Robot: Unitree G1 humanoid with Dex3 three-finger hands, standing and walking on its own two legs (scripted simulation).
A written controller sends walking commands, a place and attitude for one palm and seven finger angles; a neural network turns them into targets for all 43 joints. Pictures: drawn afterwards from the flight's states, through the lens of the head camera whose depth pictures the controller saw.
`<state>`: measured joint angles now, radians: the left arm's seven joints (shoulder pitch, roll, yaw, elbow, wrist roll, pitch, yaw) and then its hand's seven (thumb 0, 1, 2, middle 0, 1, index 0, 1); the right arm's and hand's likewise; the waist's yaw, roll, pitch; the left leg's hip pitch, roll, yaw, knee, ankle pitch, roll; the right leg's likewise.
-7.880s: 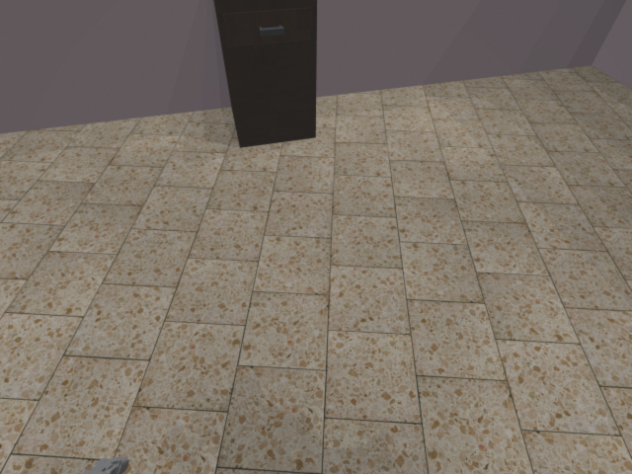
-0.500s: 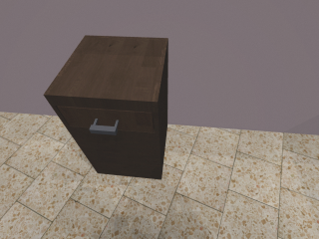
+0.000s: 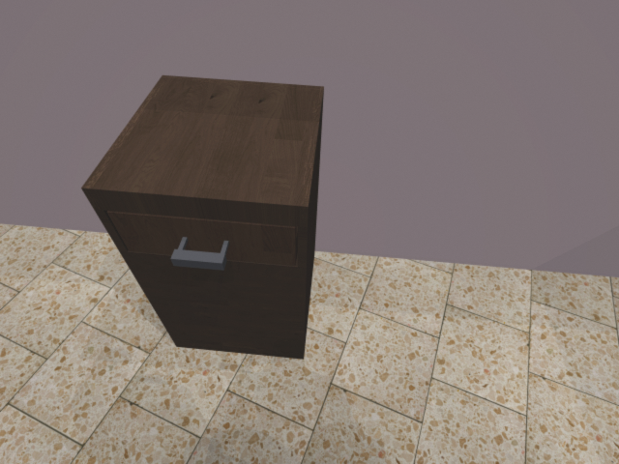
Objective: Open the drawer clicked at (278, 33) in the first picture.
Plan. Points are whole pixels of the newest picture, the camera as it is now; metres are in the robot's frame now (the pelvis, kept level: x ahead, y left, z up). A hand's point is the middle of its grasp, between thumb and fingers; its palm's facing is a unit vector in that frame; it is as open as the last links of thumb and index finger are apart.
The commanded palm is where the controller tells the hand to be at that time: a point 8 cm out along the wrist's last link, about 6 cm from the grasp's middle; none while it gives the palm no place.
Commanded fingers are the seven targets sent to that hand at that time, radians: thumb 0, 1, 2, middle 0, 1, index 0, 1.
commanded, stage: look again from close up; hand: left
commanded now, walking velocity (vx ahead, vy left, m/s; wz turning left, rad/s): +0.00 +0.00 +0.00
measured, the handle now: (202, 251) +0.53 +0.26 -0.16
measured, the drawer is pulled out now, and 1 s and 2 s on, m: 0.00 0.00 0.00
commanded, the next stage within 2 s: shuffle to correct the standing spot in 0.46 s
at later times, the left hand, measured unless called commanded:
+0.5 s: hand out of the picture -0.02 +0.18 -0.17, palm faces +0.02 -0.98 -0.19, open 7.4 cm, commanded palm none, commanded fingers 0.00 0.90 0.90 -0.20 -0.30 -0.20 -0.30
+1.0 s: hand out of the picture -0.04 +0.22 -0.18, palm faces +0.02 -0.99 -0.17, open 7.4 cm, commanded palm none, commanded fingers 0.00 0.90 0.90 -0.20 -0.30 -0.20 -0.30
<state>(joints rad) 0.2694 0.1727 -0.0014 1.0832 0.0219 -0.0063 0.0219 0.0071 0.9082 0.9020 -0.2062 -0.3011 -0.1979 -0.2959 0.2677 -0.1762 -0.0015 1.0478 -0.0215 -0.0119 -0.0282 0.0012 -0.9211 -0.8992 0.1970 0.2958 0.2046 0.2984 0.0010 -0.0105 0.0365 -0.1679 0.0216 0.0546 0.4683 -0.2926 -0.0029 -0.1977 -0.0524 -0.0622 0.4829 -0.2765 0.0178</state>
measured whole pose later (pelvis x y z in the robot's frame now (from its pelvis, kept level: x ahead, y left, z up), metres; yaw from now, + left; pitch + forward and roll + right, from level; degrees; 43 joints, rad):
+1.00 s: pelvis -0.02 +0.06 +0.00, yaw -1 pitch -1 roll -1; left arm 0.35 0.13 0.04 1.08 0.04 0.03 0.02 0.01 0.91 0.90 -0.20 -0.30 -0.20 -0.30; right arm 0.41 -0.15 -0.02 1.07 -0.03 0.01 -0.03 0.00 -0.91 -0.90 0.19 0.30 0.20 0.30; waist -0.01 0.00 0.00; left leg -0.20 -0.03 0.10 0.49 -0.28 0.09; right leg -0.36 -0.07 -0.08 0.84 -0.43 -0.02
